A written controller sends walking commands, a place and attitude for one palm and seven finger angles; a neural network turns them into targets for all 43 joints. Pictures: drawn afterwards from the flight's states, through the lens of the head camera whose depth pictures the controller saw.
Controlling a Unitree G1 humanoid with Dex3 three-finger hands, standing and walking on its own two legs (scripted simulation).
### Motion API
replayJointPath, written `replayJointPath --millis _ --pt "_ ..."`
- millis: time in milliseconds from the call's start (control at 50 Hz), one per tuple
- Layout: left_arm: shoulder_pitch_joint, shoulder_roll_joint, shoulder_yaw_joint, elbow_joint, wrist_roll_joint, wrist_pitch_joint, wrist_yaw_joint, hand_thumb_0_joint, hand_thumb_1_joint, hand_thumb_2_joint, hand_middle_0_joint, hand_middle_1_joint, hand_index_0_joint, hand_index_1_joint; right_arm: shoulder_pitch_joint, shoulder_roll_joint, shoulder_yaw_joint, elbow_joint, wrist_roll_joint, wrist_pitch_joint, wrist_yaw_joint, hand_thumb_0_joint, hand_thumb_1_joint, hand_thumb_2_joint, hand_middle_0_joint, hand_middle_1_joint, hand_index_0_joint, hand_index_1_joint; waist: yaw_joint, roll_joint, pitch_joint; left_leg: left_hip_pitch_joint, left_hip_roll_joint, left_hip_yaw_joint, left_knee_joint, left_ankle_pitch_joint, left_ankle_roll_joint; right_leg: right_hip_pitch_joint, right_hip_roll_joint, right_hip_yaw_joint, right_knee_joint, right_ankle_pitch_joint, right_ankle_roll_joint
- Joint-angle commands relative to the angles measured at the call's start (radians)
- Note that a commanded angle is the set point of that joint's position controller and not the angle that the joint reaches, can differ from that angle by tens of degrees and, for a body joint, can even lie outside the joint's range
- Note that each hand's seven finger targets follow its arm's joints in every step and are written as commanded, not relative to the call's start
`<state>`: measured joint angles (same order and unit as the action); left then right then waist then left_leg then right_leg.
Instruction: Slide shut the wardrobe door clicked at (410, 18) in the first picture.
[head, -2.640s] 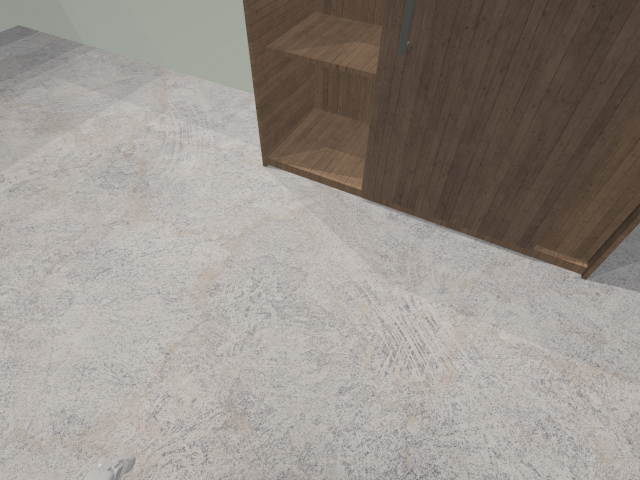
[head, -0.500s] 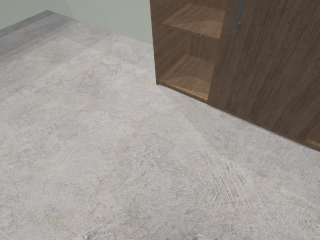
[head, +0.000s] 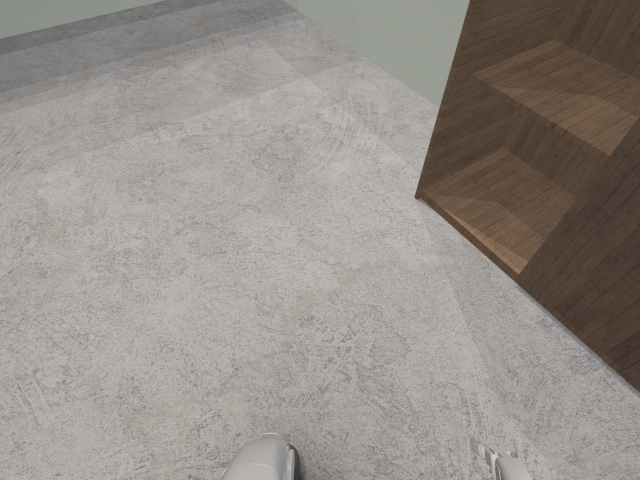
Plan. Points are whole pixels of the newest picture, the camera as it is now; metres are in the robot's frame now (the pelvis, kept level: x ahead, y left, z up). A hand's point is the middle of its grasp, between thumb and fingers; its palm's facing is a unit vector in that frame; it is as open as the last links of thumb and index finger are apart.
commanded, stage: walk to a spot facing it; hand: right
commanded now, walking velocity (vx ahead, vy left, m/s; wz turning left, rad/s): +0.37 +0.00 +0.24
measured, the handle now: out of the picture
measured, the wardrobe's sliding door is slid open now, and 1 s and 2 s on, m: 0.51 0.51 0.51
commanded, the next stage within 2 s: turn to face it in 0.78 s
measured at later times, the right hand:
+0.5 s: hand (481, 458) +0.21 -0.21 -0.19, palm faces -0.01 +0.99 -0.16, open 7.3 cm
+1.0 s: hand (418, 246) +0.58 -0.12 -0.17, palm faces -0.33 +0.92 -0.22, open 7.4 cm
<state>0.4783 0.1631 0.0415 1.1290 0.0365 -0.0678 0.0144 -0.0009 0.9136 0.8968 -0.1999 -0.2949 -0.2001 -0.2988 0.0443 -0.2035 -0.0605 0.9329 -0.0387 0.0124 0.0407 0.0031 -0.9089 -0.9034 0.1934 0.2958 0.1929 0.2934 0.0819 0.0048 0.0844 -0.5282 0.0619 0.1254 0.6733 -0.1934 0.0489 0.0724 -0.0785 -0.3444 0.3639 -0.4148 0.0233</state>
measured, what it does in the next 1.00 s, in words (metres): walks ahead, turning left: left foot, then right foot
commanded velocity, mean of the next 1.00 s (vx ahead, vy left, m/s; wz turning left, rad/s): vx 0.25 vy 0.00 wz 0.19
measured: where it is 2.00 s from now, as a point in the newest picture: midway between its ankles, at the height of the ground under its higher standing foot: (324, 385)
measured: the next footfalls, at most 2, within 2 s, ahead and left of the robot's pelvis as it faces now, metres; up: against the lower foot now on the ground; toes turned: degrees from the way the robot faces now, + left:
left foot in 0.06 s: +0.17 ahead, +0.11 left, +0.00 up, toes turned +9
right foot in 0.46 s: +0.35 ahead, -0.12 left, +0.00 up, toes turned -6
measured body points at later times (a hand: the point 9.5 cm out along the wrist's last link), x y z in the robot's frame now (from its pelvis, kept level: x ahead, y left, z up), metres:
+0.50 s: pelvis +0.23 -0.02 -0.01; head +0.23 -0.05 +0.44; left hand +0.30 +0.24 -0.13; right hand +0.21 -0.26 -0.18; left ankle +0.14 +0.10 -0.72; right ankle +0.31 -0.12 -0.73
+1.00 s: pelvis +0.41 +0.02 -0.01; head +0.45 +0.04 +0.43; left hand +0.24 +0.18 -0.16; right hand +0.60 -0.17 -0.15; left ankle +0.49 +0.15 -0.74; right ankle +0.31 -0.12 -0.72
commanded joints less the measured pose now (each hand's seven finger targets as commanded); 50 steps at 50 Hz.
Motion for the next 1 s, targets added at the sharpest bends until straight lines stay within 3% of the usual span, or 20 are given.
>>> replayJointPath --millis 0,20,40,60,100,180,340,380,420,440,460,480,540,620,760,860,920,940,960,980 --pt "-0.019 0.171 0.020 -0.048 -0.016 -0.009 0.003 0.000 0.900 0.900 -0.200 -0.300 -0.200 -0.300 0.305 -0.090 -0.027 0.037 -0.001 -0.048 -0.014 0.000 -0.900 -0.900 0.200 0.300 0.200 0.300 -0.201 -0.074 -0.169 0.481 -0.077 0.050 -0.138 0.033 0.060 -0.144 -0.203 0.044 0.387 0.918 -0.067" --pt "0.018 0.116 0.012 -0.068 -0.031 -0.010 -0.009 0.000 0.900 0.900 -0.200 -0.300 -0.200 -0.300 0.430 -0.202 -0.055 0.069 -0.001 -0.060 -0.028 0.000 -0.900 -0.900 0.200 0.300 0.200 0.300 -0.235 0.121 -0.300 0.779 0.172 -0.260 -0.186 0.015 0.139 -0.433 -0.120 0.038 0.695 0.446 -0.026" --pt "-0.002 0.074 0.005 -0.102 -0.037 -0.012 -0.003 0.000 0.900 0.900 -0.200 -0.300 -0.200 -0.300 0.484 -0.270 -0.062 0.087 0.023 -0.062 -0.039 0.000 -0.900 -0.900 0.200 0.300 0.200 0.300 -0.212 0.202 -0.336 0.872 0.390 -0.665 -0.296 0.225 0.249 -0.670 0.017 0.147 0.992 -0.158 0.002" --pt "-0.071 0.094 0.014 -0.106 -0.035 -0.010 -0.003 0.000 0.900 0.900 -0.200 -0.300 -0.200 -0.300 0.428 -0.272 -0.064 0.075 0.033 -0.059 -0.044 0.000 -0.900 -0.900 0.200 0.300 0.200 0.300 -0.212 0.118 -0.300 0.759 0.377 -0.614 -0.343 0.141 0.255 -0.698 -0.033 0.277 1.051 -0.102 -0.017" --pt "-0.131 0.082 0.020 -0.105 -0.020 0.005 -0.007 0.000 0.900 0.900 -0.200 -0.300 -0.200 -0.300 0.275 -0.164 -0.032 0.048 0.032 -0.065 -0.049 0.000 -0.900 -0.900 0.200 0.300 0.200 0.300 -0.135 0.025 -0.094 0.459 0.286 -0.428 -0.404 0.060 0.181 -0.689 -0.102 0.317 0.985 0.055 -0.011" --pt "-0.021 0.020 0.017 -0.063 -0.006 0.040 -0.011 0.000 0.900 0.900 -0.200 -0.300 -0.200 -0.300 0.211 -0.081 -0.020 0.056 0.015 -0.087 -0.055 0.000 -0.900 -0.900 0.200 0.300 0.200 0.300 -0.032 0.066 -0.072 0.241 0.182 -0.221 -0.454 0.067 0.134 -0.553 -0.114 0.278 0.750 0.105 0.017" --pt "-0.264 0.037 0.019 -0.157 -0.011 0.017 -0.042 0.000 0.900 0.900 -0.200 -0.300 -0.200 -0.300 0.292 -0.115 -0.019 0.096 0.012 -0.086 -0.043 0.000 -0.900 -0.900 0.200 0.300 0.200 0.300 -0.095 0.133 -0.006 0.295 0.174 -0.247 -0.453 -0.078 0.122 -0.519 -0.061 0.233 0.345 0.170 0.008" --pt "-0.257 0.059 0.021 -0.159 -0.013 0.010 -0.042 0.000 0.900 0.900 -0.200 -0.300 -0.200 -0.300 0.291 -0.133 -0.022 0.096 0.014 -0.081 -0.043 0.000 -0.900 -0.900 0.200 0.300 0.200 0.300 -0.077 0.102 0.000 0.298 0.171 -0.236 -0.417 -0.073 0.107 -0.438 -0.040 0.206 0.266 0.183 0.002" --pt "-0.142 0.104 0.030 -0.121 -0.010 -0.001 -0.030 0.000 0.900 0.900 -0.200 -0.300 -0.200 -0.300 0.280 -0.122 -0.022 0.095 0.019 -0.075 -0.042 0.000 -0.900 -0.900 0.200 0.300 0.200 0.300 -0.015 0.008 -0.027 0.200 0.112 -0.184 -0.244 -0.010 0.072 -0.185 -0.016 0.195 0.149 0.185 -0.007" --pt "-0.012 0.184 0.050 -0.087 -0.002 -0.008 -0.019 0.000 0.900 0.900 -0.200 -0.300 -0.200 -0.300 0.287 -0.082 -0.017 0.083 0.022 -0.073 -0.036 0.000 -0.900 -0.900 0.200 0.300 0.200 0.300 0.035 -0.169 -0.089 0.085 0.019 -0.122 0.015 -0.029 0.031 -0.014 -0.136 0.382 0.050 0.061 -0.052" --pt "0.102 0.292 0.071 -0.070 0.010 -0.007 -0.014 0.000 0.900 0.900 -0.200 -0.300 -0.200 -0.300 0.290 -0.028 -0.006 0.052 0.029 -0.074 -0.028 0.000 -0.900 -0.900 0.200 0.300 0.200 0.300 0.055 -0.397 -0.132 -0.095 -0.086 -0.004 0.345 -0.346 -0.017 0.080 -0.397 0.710 -0.120 -0.027 -0.146" --pt "0.089 0.251 0.058 -0.062 0.003 0.000 -0.004 0.000 0.900 0.900 -0.200 -0.300 -0.200 -0.300 0.245 -0.069 -0.011 0.045 0.016 -0.071 -0.038 0.000 -0.900 -0.900 0.200 0.300 0.200 0.300 0.058 -0.330 -0.123 -0.133 -0.049 -0.114 0.513 -0.356 -0.003 0.017 -0.427 0.771 -0.183 -0.126 -0.163" --pt "-0.103 0.130 0.024 -0.114 -0.005 -0.015 0.002 0.000 0.900 0.900 -0.200 -0.300 -0.200 -0.300 0.228 -0.044 -0.015 0.073 0.008 -0.060 -0.018 0.000 -0.900 -0.900 0.200 0.300 0.200 0.300 -0.041 -0.074 0.018 -0.144 0.054 -0.140 0.576 -0.145 -0.012 -0.201 -0.352 0.522 -0.201 0.004 -0.131" --pt "-0.117 0.100 0.019 -0.108 -0.016 -0.030 0.011 0.000 0.900 0.900 -0.200 -0.300 -0.200 -0.300 0.289 -0.003 -0.021 0.082 0.005 -0.017 -0.016 0.000 -0.900 -0.900 0.200 0.300 0.200 0.300 -0.087 -0.119 -0.011 -0.102 0.064 -0.110 0.527 -0.022 -0.052 -0.222 -0.274 0.256 -0.194 0.258 -0.107" --pt "-0.037 0.093 0.028 -0.073 -0.016 -0.023 0.016 0.000 0.900 0.900 -0.200 -0.300 -0.200 -0.300 0.125 0.025 -0.026 0.004 0.005 -0.001 -0.003 0.000 -0.900 -0.900 0.200 0.300 0.200 0.300 -0.063 -0.125 0.030 -0.183 0.068 -0.033 0.269 0.058 -0.078 -0.100 -0.269 0.115 -0.160 0.501 -0.121" --pt "-0.010 0.105 0.037 -0.063 -0.007 -0.001 0.016 0.000 0.900 0.900 -0.200 -0.300 -0.200 -0.300 0.035 0.026 -0.022 -0.035 0.010 -0.011 -0.007 0.000 -0.900 -0.900 0.200 0.300 0.200 0.300 -0.035 -0.145 0.043 -0.072 0.015 0.014 0.059 0.014 -0.038 -0.076 -0.286 0.055 -0.047 0.712 -0.119" --pt "-0.031 0.123 0.032 -0.050 -0.014 0.005 0.014 0.000 0.900 0.900 -0.200 -0.300 -0.200 -0.300 0.235 -0.004 -0.016 0.030 0.001 -0.041 -0.027 0.000 -0.900 -0.900 0.200 0.300 0.200 0.300 -0.123 -0.121 -0.109 0.263 -0.056 0.056 -0.102 0.082 -0.007 -0.095 -0.246 0.054 0.213 0.887 -0.089" --pt "-0.032 0.103 0.025 -0.047 -0.023 0.007 0.007 0.000 0.900 0.900 -0.200 -0.300 -0.200 -0.300 0.353 -0.059 -0.025 0.072 0.000 -0.055 -0.039 0.000 -0.900 -0.900 0.200 0.300 0.200 0.300 -0.179 -0.031 -0.182 0.478 -0.009 0.019 -0.170 0.260 -0.006 -0.210 -0.201 0.055 0.387 0.743 -0.054" --pt "0.027 0.025 0.012 -0.054 -0.038 0.008 0.002 0.000 0.900 0.900 -0.200 -0.300 -0.200 -0.300 0.438 -0.157 -0.043 0.105 0.000 -0.074 -0.055 0.000 -0.900 -0.900 0.200 0.300 0.200 0.300 -0.189 0.192 -0.322 0.770 0.278 -0.282 -0.134 0.704 0.085 -0.474 -0.073 0.076 0.654 0.128 -0.007" --pt "0.045 0.023 0.010 -0.054 -0.041 0.021 0.011 0.000 0.900 0.900 -0.200 -0.300 -0.200 -0.300 0.456 -0.197 -0.035 0.116 0.025 -0.076 -0.055 0.000 -0.900 -0.900 0.200 0.300 0.200 0.300 -0.162 0.160 -0.376 0.757 0.400 -0.334 -0.153 1.032 0.173 -0.503 -0.010 0.217 0.833 -0.234 0.004"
